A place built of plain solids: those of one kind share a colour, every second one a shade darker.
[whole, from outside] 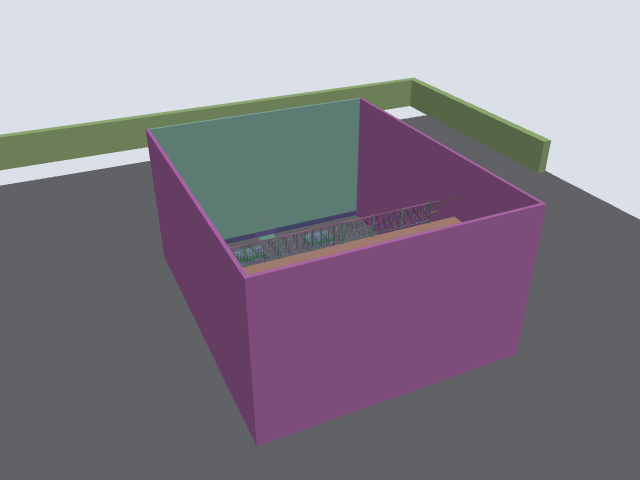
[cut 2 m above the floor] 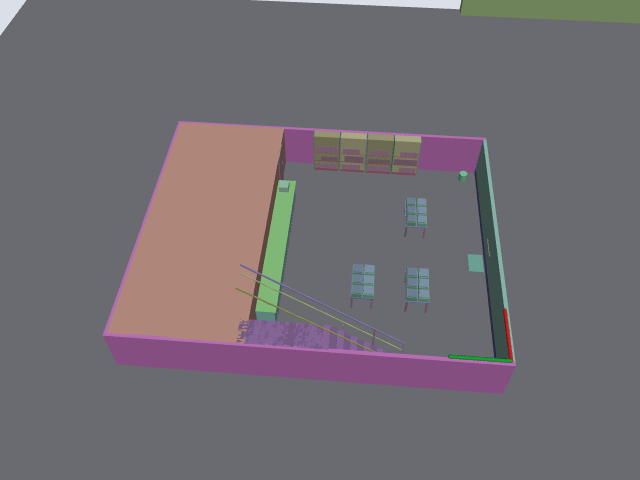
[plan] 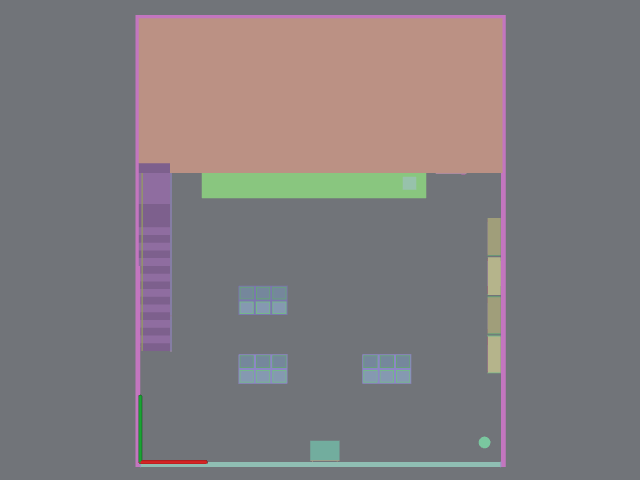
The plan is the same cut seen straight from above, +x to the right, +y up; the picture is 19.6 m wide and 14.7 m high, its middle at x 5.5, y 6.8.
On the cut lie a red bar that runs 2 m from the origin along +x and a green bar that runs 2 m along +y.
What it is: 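A farm shop in a converted barn at street level behind a glazed front, one room two levels high, with a raised rear level reached by one straight flight, fitted out in the 1990s to 2020s; 11.0 x 13.5 m, 6.92 m high throughout; its front glazed onto the street; the raised level 4.13 m over the floor, over the rear 4.7 m, open to the hall behind a guard 1.0 m high along its edge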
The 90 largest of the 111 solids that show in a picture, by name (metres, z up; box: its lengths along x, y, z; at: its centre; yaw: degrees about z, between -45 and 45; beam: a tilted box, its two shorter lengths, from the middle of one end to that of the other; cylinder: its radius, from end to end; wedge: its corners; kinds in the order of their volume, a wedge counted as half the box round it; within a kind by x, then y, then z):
{
 "upper_1": {"box": [11.14, 4.74, 4.18], "at": [5.52, 11.22, 2.04]},
 "street_hedge_1": {"box": [0.6, 15.85, 2.25], "at": [-14.08, -8.07, 1.07]},
 "street_hedge_2": {"box": [39.8, 0.6, 2.25], "at": [5.52, -16.3, 1.07]},
 "street_hedge_3": {"box": [0.6, 15.85, 2.25], "at": [25.12, -8.07, 1.07]},
 "wall_1": {"box": [0.15, 13.84, 6.97], "at": [-0.07, 6.77, 3.44]},
 "wall_2": {"box": [11.34, 0.15, 6.97], "at": [5.52, 13.62, 3.44]},
 "wall_3": {"box": [0.15, 13.84, 6.97], "at": [11.12, 6.77, 3.44]},
 "stair_step_1": {"box": [0.96, 0.47, 0.22], "at": [0.43, 3.64, 0.06]},
 "stair_step_2": {"box": [0.96, 0.47, 0.39], "at": [0.43, 3.87, 0.15]},
 "stair_step_3": {"box": [0.96, 0.47, 0.57], "at": [0.43, 4.11, 0.23]},
 "stair_step_4": {"box": [0.96, 0.47, 0.74], "at": [0.43, 4.35, 0.32]},
 "stair_step_5": {"box": [0.96, 0.47, 0.91], "at": [0.43, 4.58, 0.41]},
 "stair_step_6": {"box": [0.96, 0.47, 1.08], "at": [0.43, 4.82, 0.49]},
 "stair_step_7": {"box": [0.96, 0.47, 1.25], "at": [0.43, 5.06, 0.58]},
 "stair_step_8": {"box": [0.96, 0.47, 1.43], "at": [0.43, 5.29, 0.66]},
 "stair_step_9": {"box": [0.96, 0.47, 1.6], "at": [0.43, 5.53, 0.75]},
 "stair_step_10": {"box": [0.96, 0.47, 1.77], "at": [0.43, 5.77, 0.83]},
 "stair_step_11": {"box": [0.96, 0.47, 1.94], "at": [0.43, 6.01, 0.92]},
 "stair_step_12": {"box": [0.96, 0.47, 2.11], "at": [0.43, 6.24, 1.01]},
 "stair_step_13": {"box": [0.96, 0.47, 2.29], "at": [0.43, 6.48, 1.09]},
 "stair_step_14": {"box": [0.96, 0.47, 2.46], "at": [0.43, 6.72, 1.18]},
 "stair_step_15": {"box": [0.96, 0.47, 2.63], "at": [0.43, 6.95, 1.26]},
 "stair_step_16": {"box": [0.96, 0.47, 2.8], "at": [0.43, 7.19, 1.35]},
 "stair_step_17": {"box": [0.96, 0.47, 2.97], "at": [0.43, 7.43, 1.44]},
 "stair_step_18": {"box": [0.96, 0.47, 3.15], "at": [0.43, 7.67, 1.52]},
 "stair_step_19": {"box": [0.96, 0.47, 3.32], "at": [0.43, 7.9, 1.61]},
 "stair_step_20": {"box": [0.96, 0.47, 3.49], "at": [0.43, 8.14, 1.7]},
 "stair_step_21": {"box": [0.96, 0.47, 3.66], "at": [0.43, 8.38, 1.78]},
 "stair_step_22": {"box": [0.96, 0.47, 3.83], "at": [0.43, 8.61, 1.87]},
 "stair_step_23": {"box": [0.96, 0.54, 4.01], "at": [0.43, 8.88, 1.95]},
 "window_wall_1": {"box": [5.05, 0.15, 6.97], "at": [2.52, -0.07, 3.44]},
 "window_wall_2": {"box": [1.2, 0.15, 6.97], "at": [5.65, -0.07, 3.44]},
 "window_wall_3": {"box": [4.79, 0.15, 6.97], "at": [8.64, -0.07, 3.44]},
 "counter_1": {"box": [6.84, 0.7, 1.05], "at": [5.32, 8.49, 0.47]},
 "shelves_body_1": {"box": [0.4, 1.16, 2.1], "at": [10.84, 3.29, 1.0]},
 "shelves_body_2": {"box": [0.4, 1.16, 2.1], "at": [10.84, 4.5, 1.0]},
 "shelves_body_3": {"box": [0.4, 1.16, 2.1], "at": [10.84, 5.7, 1.0]},
 "shelves_body_4": {"box": [0.4, 1.16, 2.1], "at": [10.84, 6.89, 1.0]},
 "shelves_goods_1": {"box": [0.41, 0.76, 0.31], "at": [10.84, 3.17, 0.29]},
 "shelves_goods_2": {"box": [0.41, 0.78, 0.29], "at": [10.84, 3.18, 1.24]},
 "shelves_goods_3": {"box": [0.41, 1.06, 0.33], "at": [10.84, 3.3, 0.77]},
 "shelves_goods_4": {"box": [0.41, 1.05, 0.31], "at": [10.84, 4.49, 0.29]},
 "shelves_goods_5": {"box": [0.41, 0.81, 0.3], "at": [10.84, 4.49, 1.24]},
 "shelves_goods_6": {"box": [0.41, 1.01, 0.25], "at": [10.84, 4.5, 0.74]},
 "shelves_goods_7": {"box": [0.41, 0.87, 0.35], "at": [10.84, 5.64, 0.79]},
 "shelves_goods_8": {"box": [0.41, 0.85, 0.3], "at": [10.84, 5.76, 0.28]},
 "shelves_goods_9": {"box": [0.41, 0.77, 0.3], "at": [10.84, 5.78, 1.24]},
 "shelves_goods_10": {"box": [0.41, 0.77, 0.25], "at": [10.84, 6.76, 0.73]},
 "shelves_goods_11": {"box": [0.41, 0.98, 0.37], "at": [10.84, 6.88, 1.27]},
 "shelves_goods_12": {"box": [0.41, 0.97, 0.29], "at": [10.84, 6.92, 0.28]},
 "crate_1": {"box": [0.44, 0.39, 0.2], "at": [3.25, 2.62, 0.82]},
 "crate_2": {"box": [0.44, 0.39, 0.2], "at": [3.25, 3.08, 0.82]},
 "crate_3": {"box": [0.44, 0.39, 0.2], "at": [3.25, 4.72, 0.82]},
 "crate_4": {"box": [0.44, 0.39, 0.2], "at": [3.25, 5.17, 0.82]},
 "crate_5": {"box": [0.44, 0.39, 0.2], "at": [3.75, 2.62, 0.82]},
 "crate_6": {"box": [0.44, 0.39, 0.2], "at": [3.75, 3.08, 0.82]},
 "crate_7": {"box": [0.44, 0.39, 0.2], "at": [3.75, 4.72, 0.82]},
 "crate_8": {"box": [0.44, 0.39, 0.2], "at": [3.75, 5.17, 0.82]},
 "crate_9": {"box": [0.44, 0.39, 0.2], "at": [4.25, 2.62, 0.82]},
 "crate_10": {"box": [0.44, 0.39, 0.2], "at": [4.25, 3.08, 0.82]},
 "crate_11": {"box": [0.44, 0.39, 0.2], "at": [7.04, 2.62, 0.82]},
 "crate_12": {"box": [0.44, 0.39, 0.2], "at": [7.04, 3.08, 0.82]},
 "crate_13": {"box": [0.44, 0.39, 0.2], "at": [7.54, 2.62, 0.82]},
 "crate_14": {"box": [0.44, 0.39, 0.2], "at": [7.54, 3.08, 0.82]},
 "crate_15": {"box": [0.44, 0.39, 0.2], "at": [8.04, 2.62, 0.82]},
 "crate_16": {"box": [0.44, 0.39, 0.2], "at": [8.04, 3.08, 0.82]},
 "stair_guard_rail_1": {"wedge": [[0.91, 3.4, 1.07], [0.91, 3.4, 1.13], [0.91, 8.85, 5.03], [0.91, 8.85, 5.08], [0.96, 3.4, 1.07], [0.96, 3.4, 1.13], [0.96, 8.85, 5.03], [0.96, 8.85, 5.08]]},
 "stair_wall_rail_1": {"wedge": [[0.04, 3.4, 1.08], [0.04, 3.4, 1.13], [0.04, 8.85, 5.03], [0.04, 8.85, 5.08], [0.07, 3.4, 1.08], [0.07, 3.4, 1.13], [0.07, 8.85, 5.03], [0.07, 8.85, 5.08]]},
 "stair_guard_low_1": {"wedge": [[0.92, 3.4, 0.61], [0.92, 3.4, 0.65], [0.92, 8.85, 4.56], [0.92, 8.85, 4.6], [0.95, 3.4, 0.61], [0.95, 3.4, 0.65], [0.95, 8.85, 4.56], [0.95, 8.85, 4.6]]},
 "shelves_shelf_1": {"box": [0.41, 1.1, 0.18], "at": [10.83, 3.29, 0.04]},
 "shelves_shelf_2": {"box": [0.41, 1.1, 0.18], "at": [10.83, 4.5, 0.04]},
 "shelves_shelf_3": {"box": [0.41, 1.1, 0.18], "at": [10.83, 5.7, 0.04]},
 "shelves_shelf_4": {"box": [0.41, 1.1, 0.18], "at": [10.83, 6.89, 0.04]},
 "counter_top_1": {"box": [6.88, 0.78, 0.04], "at": [5.32, 8.47, 1.02]},
 "top_1": {"box": [1.5, 0.9, 0.05], "at": [3.75, 2.85, 0.69]},
 "top_2": {"box": [1.5, 0.9, 0.05], "at": [3.75, 4.95, 0.69]},
 "top_3": {"box": [1.5, 0.9, 0.05], "at": [7.54, 2.85, 0.69]},
 "stallriser_1": {"box": [5.05, 0.05, 0.35], "at": [2.52, -0.02, 0.12]},
 "stallriser_2": {"box": [4.79, 0.05, 0.35], "at": [8.64, -0.02, 0.12]},
 "service_door_1": {"box": [0.95, 0.03, 2.1], "at": [9.52, 8.84, 1.0]},
 "till_1": {"box": [0.42, 0.4, 0.28], "at": [8.24, 8.54, 1.18]},
 "front_corner_1": {"box": [0.04, 0.17, 6.82], "at": [0.0, -0.07, 3.36]},
 "plant_pot_1": {"cylinder": 0.18, "from": [10.54, 0.6, 0.0], "to": [10.54, 0.6, 0.38]},
 "door_mat_1": {"box": [0.9, 0.6, 0.07], "at": [5.65, 0.35, -0.02]},
 "shelves_cheek_1": {"box": [0.41, 0.032, 2.1], "at": [10.83, 3.86, 1.0]},
 "street_door_kick_1": {"box": [1.2, 0.05, 0.35], "at": [5.65, -0.02, 0.12]},
 "fruit_1": {"box": [0.38, 0.33, 0.05], "at": [3.25, 2.62, 0.94]},
 "fruit_2": {"box": [0.38, 0.33, 0.05], "at": [3.25, 3.08, 0.94]},
 "fruit_3": {"box": [0.38, 0.33, 0.05], "at": [3.75, 2.62, 0.94]},
 "counter_kick_1": {"box": [6.84, 0.012, 0.15], "at": [5.32, 8.13, 0.03]}
}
